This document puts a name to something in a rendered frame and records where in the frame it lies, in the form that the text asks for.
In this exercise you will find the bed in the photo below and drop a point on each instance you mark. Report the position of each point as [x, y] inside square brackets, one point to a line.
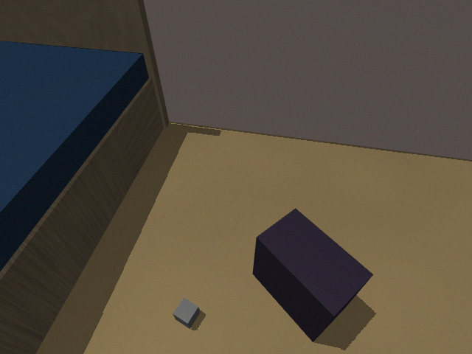
[81, 107]

